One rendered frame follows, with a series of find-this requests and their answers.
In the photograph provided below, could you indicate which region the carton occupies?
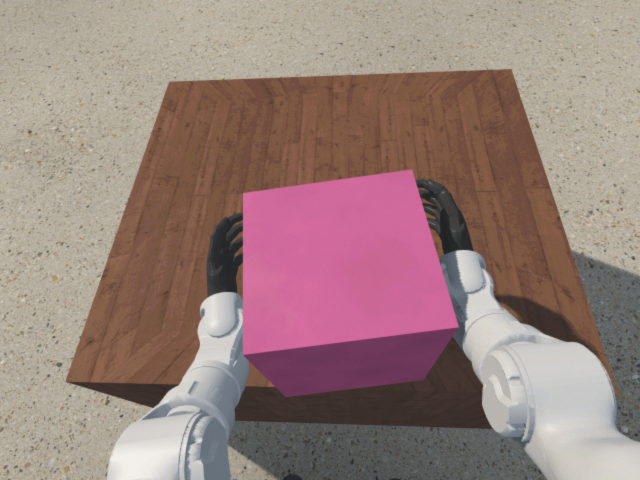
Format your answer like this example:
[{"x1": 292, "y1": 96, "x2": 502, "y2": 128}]
[{"x1": 243, "y1": 169, "x2": 459, "y2": 397}]

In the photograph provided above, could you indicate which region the robot right forearm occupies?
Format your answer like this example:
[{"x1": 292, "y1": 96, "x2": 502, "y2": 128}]
[{"x1": 439, "y1": 250, "x2": 617, "y2": 422}]

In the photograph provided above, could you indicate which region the robot left forearm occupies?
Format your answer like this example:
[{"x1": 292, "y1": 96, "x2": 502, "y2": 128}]
[{"x1": 107, "y1": 292, "x2": 249, "y2": 480}]

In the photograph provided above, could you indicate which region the left robot hand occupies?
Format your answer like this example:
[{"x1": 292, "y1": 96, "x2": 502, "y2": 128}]
[{"x1": 207, "y1": 213, "x2": 243, "y2": 297}]

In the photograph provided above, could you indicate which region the pedestal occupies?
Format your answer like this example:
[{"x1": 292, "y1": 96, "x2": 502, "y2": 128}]
[{"x1": 65, "y1": 69, "x2": 619, "y2": 429}]

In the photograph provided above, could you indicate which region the right robot hand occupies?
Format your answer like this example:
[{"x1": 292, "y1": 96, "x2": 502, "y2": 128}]
[{"x1": 415, "y1": 179, "x2": 473, "y2": 255}]

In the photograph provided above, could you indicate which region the left robot upper arm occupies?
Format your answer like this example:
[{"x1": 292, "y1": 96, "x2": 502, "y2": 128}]
[{"x1": 108, "y1": 412, "x2": 231, "y2": 480}]

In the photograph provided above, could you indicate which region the right robot upper arm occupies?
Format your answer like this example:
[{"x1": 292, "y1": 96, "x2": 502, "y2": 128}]
[{"x1": 482, "y1": 342, "x2": 640, "y2": 480}]

